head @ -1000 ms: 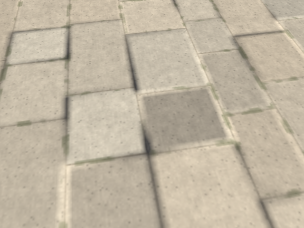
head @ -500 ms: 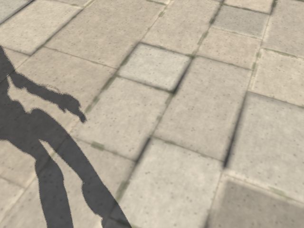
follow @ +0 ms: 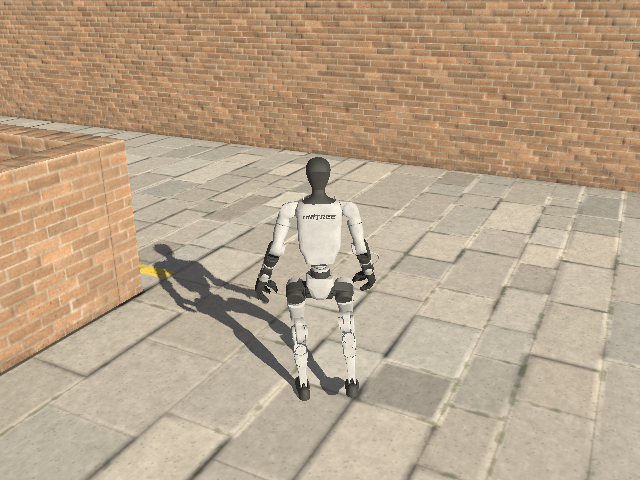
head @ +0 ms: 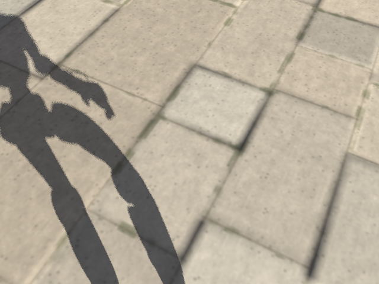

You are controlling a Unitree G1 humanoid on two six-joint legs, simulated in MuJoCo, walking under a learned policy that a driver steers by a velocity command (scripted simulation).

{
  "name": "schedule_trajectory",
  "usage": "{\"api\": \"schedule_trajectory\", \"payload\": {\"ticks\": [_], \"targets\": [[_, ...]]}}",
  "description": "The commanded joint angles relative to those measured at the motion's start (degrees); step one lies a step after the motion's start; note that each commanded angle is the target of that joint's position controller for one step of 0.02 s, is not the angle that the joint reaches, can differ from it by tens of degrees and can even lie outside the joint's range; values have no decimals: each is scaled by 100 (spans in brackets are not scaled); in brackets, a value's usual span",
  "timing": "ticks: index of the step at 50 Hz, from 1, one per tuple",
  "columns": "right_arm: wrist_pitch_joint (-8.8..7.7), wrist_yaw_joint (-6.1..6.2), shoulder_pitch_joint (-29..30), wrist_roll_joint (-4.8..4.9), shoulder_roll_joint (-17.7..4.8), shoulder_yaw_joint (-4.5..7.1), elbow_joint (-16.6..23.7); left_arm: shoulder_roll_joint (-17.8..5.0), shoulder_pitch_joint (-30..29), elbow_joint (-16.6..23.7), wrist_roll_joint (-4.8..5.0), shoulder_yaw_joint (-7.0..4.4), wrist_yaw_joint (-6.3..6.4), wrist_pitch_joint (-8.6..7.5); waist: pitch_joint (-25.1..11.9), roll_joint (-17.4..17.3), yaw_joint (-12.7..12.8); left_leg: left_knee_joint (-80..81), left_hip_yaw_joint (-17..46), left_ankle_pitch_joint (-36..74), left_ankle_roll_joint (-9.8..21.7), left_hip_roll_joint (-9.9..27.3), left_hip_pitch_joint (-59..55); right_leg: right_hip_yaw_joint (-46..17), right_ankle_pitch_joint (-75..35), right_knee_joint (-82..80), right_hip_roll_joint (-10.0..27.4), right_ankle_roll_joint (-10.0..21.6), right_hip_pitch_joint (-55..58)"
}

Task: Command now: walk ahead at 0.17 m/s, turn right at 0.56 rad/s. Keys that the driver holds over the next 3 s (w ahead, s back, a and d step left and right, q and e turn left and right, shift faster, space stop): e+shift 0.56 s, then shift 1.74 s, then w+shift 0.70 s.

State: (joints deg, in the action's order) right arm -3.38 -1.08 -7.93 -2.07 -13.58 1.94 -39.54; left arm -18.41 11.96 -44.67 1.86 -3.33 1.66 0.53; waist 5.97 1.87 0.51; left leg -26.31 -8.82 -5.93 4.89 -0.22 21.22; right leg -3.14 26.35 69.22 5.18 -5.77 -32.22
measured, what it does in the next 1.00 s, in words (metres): walks ahead, turning right: right foot, then left foot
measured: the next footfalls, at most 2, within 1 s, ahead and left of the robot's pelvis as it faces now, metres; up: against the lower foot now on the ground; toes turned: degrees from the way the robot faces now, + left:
right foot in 0.24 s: +0.11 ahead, -0.16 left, +0.00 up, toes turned -18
left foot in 0.72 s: +0.25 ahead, +0.01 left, +0.00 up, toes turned -42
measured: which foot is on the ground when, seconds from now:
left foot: down 0.00-0.26, up 0.28-0.70, down 0.72-1.00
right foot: up 0.00-0.22, down 0.24-0.72, up 0.74-1.00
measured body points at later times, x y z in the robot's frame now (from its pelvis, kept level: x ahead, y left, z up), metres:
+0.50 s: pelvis +0.08 -0.06 +0.01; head +0.12 -0.11 +0.46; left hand +0.32 +0.16 -0.07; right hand +0.16 -0.40 -0.09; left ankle +0.18 +0.08 -0.67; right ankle +0.08 -0.15 -0.73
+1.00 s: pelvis +0.12 -0.04 +0.01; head +0.16 -0.05 +0.46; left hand +0.42 +0.05 -0.09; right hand +0.05 -0.33 -0.10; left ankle +0.22 +0.04 -0.73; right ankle +0.01 -0.14 -0.71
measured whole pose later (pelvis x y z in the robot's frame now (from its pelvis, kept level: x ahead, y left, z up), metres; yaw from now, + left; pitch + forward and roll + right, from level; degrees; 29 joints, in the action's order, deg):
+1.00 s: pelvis +0.12 -0.04 +0.01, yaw -40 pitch +1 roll -1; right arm 1.1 1.0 -9.3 -0.1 -14.1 2.6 -43.9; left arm -16.8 9.5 -35.8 0.7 -3.1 1.0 2.7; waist 2.9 1.6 -1.6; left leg -27.3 2.7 -12.6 0.5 -0.3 15.8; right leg -5.1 23.8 40.2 -0.6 -4.7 -17.4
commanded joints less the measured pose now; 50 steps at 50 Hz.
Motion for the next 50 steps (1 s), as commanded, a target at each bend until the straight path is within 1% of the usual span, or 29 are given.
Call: {"api": "schedule_trajectory", "payload": {"ticks": [1,5,9,11,12,13,14,15,16,17,18,19,20,21,24,28,32,34,35,36,37,38,39,40,41,43,46,48,50], "targets": [[-81,164,504,-6,-833,286,362,-199,823,239,-59,-109,51,217,-1102,-690,296,1285,724,1557,1108,1811,-246,57,-639,-378,353,-85,480],[78,313,635,62,-954,346,284,-244,341,475,-98,-126,-113,258,-1115,-699,170,1269,160,639,942,1803,-433,351,-1557,-1522,324,119,772],[227,248,561,232,-1121,445,170,-451,-11,757,-93,-227,-273,386,-1022,-770,76,876,58,425,691,2109,-1095,669,-1091,-2324,212,410,833],[293,213,637,350,-1123,473,104,-449,115,792,-109,-287,-304,406,-1010,-680,230,312,-123,399,360,2086,-1234,906,-1210,-3124,16,653,1206],[325,191,447,407,-970,458,-9,-562,293,748,-158,-359,-263,394,-947,-370,258,-318,-308,56,54,1835,-1129,812,-1617,-3642,-133,858,1506],[372,172,108,318,-833,449,-104,-1102,576,739,-173,-540,-164,342,-736,801,225,-1698,-664,-988,-426,1235,-435,-256,-3841,-4403,291,1242,1984],[380,200,388,79,-707,397,269,-1835,565,881,-235,-678,-107,254,-515,2231,38,-3446,-427,-3316,-1001,159,1680,-2573,-4927,-4723,1290,2289,2764],[370,244,897,8,-813,395,410,-1643,758,949,-379,-616,-198,34,-1250,1314,373,-4380,892,-3422,-934,-54,2043,-3121,-4121,-4979,1484,2689,2865],[364,267,1021,156,-850,414,425,-1528,606,954,-347,-582,-247,-124,-1268,818,275,-4507,1222,-2935,-758,-23,2228,-2748,-3582,-5071,1348,2496,2936],[344,314,954,191,-841,429,331,-1369,317,996,-194,-558,-214,-176,-1149,412,87,-4302,1368,-2370,-644,61,2297,-2411,-3163,-5033,1075,2179,2884],[327,361,904,134,-952,462,277,-1119,4,1082,-63,-487,-145,-143,-1118,351,-32,-4057,1462,-1980,-623,129,2283,-2207,-3084,-4962,971,1984,2778],[304,368,891,107,-987,486,256,-944,-222,1187,-39,-426,-58,-83,-1203,437,-135,-3870,1516,-1722,-630,123,1996,-2005,-3197,-4913,812,1865,2575],[278,345,870,113,-949,483,235,-876,-272,1273,-74,-403,5,-33,-1343,471,-162,-3756,1494,-1516,-663,5,1767,-1881,-3444,-4854,673,1807,2513],[256,321,844,141,-840,455,195,-881,-231,1311,-105,-412,54,2,-1464,407,-153,-3510,1500,-1375,-708,-96,1660,-1820,-3619,-4780,575,1773,2575],[230,273,969,203,-618,361,166,-1014,-66,1377,-73,-480,139,71,-1526,355,-46,-2501,1590,-1205,-865,-314,1503,-1990,-3519,-4652,425,1744,2708],[227,195,949,240,-705,368,98,-1052,-183,1549,-81,-515,134,168,-1399,658,21,-1693,1674,-1080,-914,-466,992,-2420,-2767,-4638,259,1675,2320],[171,111,665,224,-849,390,10,-912,-293,1630,-125,-431,55,207,-1495,891,106,-1126,1554,-1153,-805,-304,382,-2554,-3231,-4310,257,1638,2296],[127,61,421,210,-858,406,-33,-830,-432,1656,-96,-364,27,229,-1438,866,-27,-271,1394,-671,-647,-233,-234,-2567,-3188,-4094,114,1531,2102],[114,48,306,184,-899,423,-63,-757,-412,1653,-91,-326,21,237,-1368,734,-76,283,1427,-51,-523,-76,-697,-2481,-2684,-3958,-67,1365,1868],[124,69,316,91,-1173,468,8,-531,-182,1643,-165,-249,13,231,-1388,1,72,594,2280,413,-222,745,-1151,-2070,-1404,-3297,-498,1097,1474],[187,113,463,4,-1572,524,51,-435,164,1688,-182,-211,-1,185,-1099,-1486,414,797,3447,1708,607,1712,-1348,-1065,749,-2258,-1492,711,575],[167,123,300,-39,-1418,508,44,-880,-19,1707,-244,-332,6,104,-1064,-1702,171,943,4374,1582,1364,2369,-1104,-875,1247,-893,-1262,405,124],[156,152,366,44,-1204,447,115,-1158,-105,1580,-180,-428,9,91,-997,-1111,101,835,3914,1211,1287,2121,-1033,-966,852,-275,-1095,328,99],[180,181,496,133,-1054,400,115,-1067,-164,1475,-167,-424,11,127,-908,-813,125,741,3318,898,980,1708,-985,-930,504,-99,-1051,246,126],[198,200,509,206,-968,353,127,-873,-194,1432,-181,-372,22,171,-863,-756,79,709,3007,777,803,1474,-1054,-898,312,-31,-1047,175,70],[253,240,380,207,-914,292,45,-507,-246,1424,-144,-235,-15,181,-864,-789,31,696,2526,1032,730,1178,-1147,-681,59,-358,-1017,91,216],[341,248,244,174,-900,279,-23,-149,-441,1447,-144,-63,-50,133,-1036,-1188,-109,596,2090,1167,669,960,-1409,-187,71,-2008,-706,41,808],[396,229,25,181,-1072,323,-81,-174,-493,1397,-107,-52,-61,119,-1089,-1401,-265,539,2165,1309,742,1053,-1472,73,19,-2936,-641,52,1256],[421,215,-30,249,-1086,298,-123,-238,-221,1196,-94,-91,-56,115,-1110,-1319,-149,349,2179,1401,671,1065,-1415,214,-869,-4176,-685,158,1838]]}}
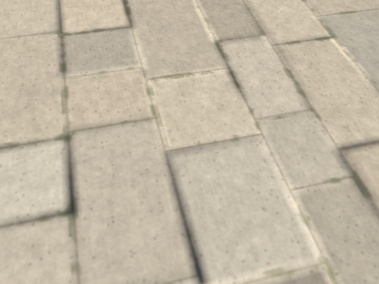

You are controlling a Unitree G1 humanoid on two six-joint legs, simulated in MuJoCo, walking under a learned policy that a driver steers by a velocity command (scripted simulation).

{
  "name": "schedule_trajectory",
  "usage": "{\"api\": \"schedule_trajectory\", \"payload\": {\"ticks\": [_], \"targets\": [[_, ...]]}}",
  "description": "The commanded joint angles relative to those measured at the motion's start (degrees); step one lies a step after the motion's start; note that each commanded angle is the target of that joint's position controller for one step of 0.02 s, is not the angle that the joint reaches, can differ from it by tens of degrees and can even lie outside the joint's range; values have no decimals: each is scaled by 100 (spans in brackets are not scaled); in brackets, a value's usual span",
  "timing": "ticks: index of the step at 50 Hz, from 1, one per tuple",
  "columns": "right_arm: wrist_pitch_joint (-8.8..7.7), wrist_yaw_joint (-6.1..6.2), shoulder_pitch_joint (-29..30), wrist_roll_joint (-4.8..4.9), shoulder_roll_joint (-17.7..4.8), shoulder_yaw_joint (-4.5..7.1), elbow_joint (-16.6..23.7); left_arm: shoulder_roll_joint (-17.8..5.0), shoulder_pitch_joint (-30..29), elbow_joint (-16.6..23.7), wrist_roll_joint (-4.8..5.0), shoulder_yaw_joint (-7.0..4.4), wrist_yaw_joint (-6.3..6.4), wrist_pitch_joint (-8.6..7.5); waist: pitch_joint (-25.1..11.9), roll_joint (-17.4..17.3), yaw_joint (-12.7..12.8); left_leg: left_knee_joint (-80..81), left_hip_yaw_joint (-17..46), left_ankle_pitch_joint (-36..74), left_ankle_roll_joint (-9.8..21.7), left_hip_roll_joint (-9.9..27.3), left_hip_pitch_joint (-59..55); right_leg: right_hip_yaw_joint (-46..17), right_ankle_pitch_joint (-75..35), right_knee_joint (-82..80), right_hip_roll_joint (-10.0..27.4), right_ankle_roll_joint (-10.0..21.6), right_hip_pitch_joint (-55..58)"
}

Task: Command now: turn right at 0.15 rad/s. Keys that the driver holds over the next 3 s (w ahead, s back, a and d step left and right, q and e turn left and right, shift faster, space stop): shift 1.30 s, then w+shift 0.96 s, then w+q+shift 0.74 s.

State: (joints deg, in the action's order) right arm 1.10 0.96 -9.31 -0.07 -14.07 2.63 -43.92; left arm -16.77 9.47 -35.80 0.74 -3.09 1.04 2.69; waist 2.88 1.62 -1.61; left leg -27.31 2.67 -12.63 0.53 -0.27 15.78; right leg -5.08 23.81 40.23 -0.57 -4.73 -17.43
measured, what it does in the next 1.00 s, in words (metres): steps on the spot: right foot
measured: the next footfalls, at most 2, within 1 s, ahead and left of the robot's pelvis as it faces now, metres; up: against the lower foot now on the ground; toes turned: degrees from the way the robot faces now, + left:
right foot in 0.04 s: +0.02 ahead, -0.14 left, +0.00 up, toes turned +4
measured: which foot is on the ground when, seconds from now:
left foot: down 0.00-1.00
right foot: up 0.00-0.02, down 0.04-1.00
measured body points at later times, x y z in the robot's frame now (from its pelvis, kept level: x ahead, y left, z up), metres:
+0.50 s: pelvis +0.01 -0.03 +0.00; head +0.02 -0.03 +0.44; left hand +0.13 +0.22 -0.12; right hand +0.11 -0.30 -0.13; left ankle +0.02 +0.12 -0.74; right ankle -0.02 -0.14 -0.74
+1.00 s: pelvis +0.01 -0.03 +0.00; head +0.02 -0.03 +0.45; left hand +0.07 +0.23 -0.14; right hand +0.06 -0.29 -0.15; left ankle +0.02 +0.12 -0.74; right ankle -0.02 -0.14 -0.74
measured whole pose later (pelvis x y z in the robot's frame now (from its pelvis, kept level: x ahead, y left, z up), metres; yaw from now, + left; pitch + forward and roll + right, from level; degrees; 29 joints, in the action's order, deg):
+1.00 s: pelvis +0.01 -0.03 +0.00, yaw +0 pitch -2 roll +0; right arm 1.1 2.7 -9.8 0.0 -13.5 2.1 -62.2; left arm -13.0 15.5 -52.5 -0.3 -1.0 1.5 -0.7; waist 2.2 0.1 -1.0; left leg -28.2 3.2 -14.5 -2.6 1.5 12.2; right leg -3.1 18.1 28.2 -1.7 0.5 -8.4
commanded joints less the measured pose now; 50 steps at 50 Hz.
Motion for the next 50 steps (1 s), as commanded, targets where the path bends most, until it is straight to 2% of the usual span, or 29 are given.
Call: {"api": "schedule_trajectory", "payload": {"ticks": [1,2,3,4,5,6,8,13,22,37,50], "targets": [[-46,1,36,97,-963,193,269,-389,159,202,-16,-112,7,-105,-752,-1195,142,384,978,2032,966,1003,-713,427,-1232,-2040,-137,177,756],[-105,-13,-154,94,-892,159,206,-529,144,221,-77,-116,22,-109,-801,-988,84,362,953,1731,676,949,-388,101,-1753,-2180,91,353,1254],[-200,-56,-192,-45,-755,97,233,-821,195,288,-148,-152,69,-98,-986,-313,-6,-30,621,1204,327,709,12,-483,-2941,-1906,710,574,1736],[-279,-87,-277,-87,-469,31,238,-867,3,171,-227,-162,37,-102,-964,769,-268,124,88,75,-3,254,-82,-637,-2654,-1637,906,947,1167],[-293,-84,38,-158,-660,39,193,-471,-145,273,-228,-83,-28,-146,-822,521,-24,76,56,108,-219,235,-340,-619,-1934,-1743,778,1015,837],[-290,-91,202,-147,-695,57,170,-320,-69,197,-265,-33,-57,-188,-704,390,48,67,41,278,-271,205,-392,-542,-1497,-1780,644,898,701],[-225,-51,221,-101,-690,59,108,-444,21,116,-229,-50,-65,-270,-432,331,79,-1,55,556,-220,215,-425,-458,-1416,-1784,507,748,445],[-175,-2,111,-60,-641,54,-121,-345,216,-12,-186,6,-29,-342,-278,177,57,14,85,699,-184,242,-529,-383,-1562,-1715,411,688,289],[-128,72,88,-23,-689,72,-567,-287,362,-252,-160,22,-22,-383,-340,-100,67,25,111,929,-228,276,-689,-250,-1894,-1640,287,671,395],[-65,160,19,2,-681,74,-1311,-261,626,-935,-127,33,26,-394,-234,-111,62,117,79,924,-199,242,-720,-52,-1961,-1688,154,601,471],[-43,198,-117,5,-579,45,-1713,-219,797,-1547,-102,93,67,-394,-109,-145,64,213,22,813,-183,187,-677,46,-1737,-1781,98,570,437]]}}
Over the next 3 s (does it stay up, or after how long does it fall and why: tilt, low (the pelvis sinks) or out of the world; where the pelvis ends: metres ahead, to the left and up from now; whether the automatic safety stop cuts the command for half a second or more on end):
stays up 1.24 0.13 -0.03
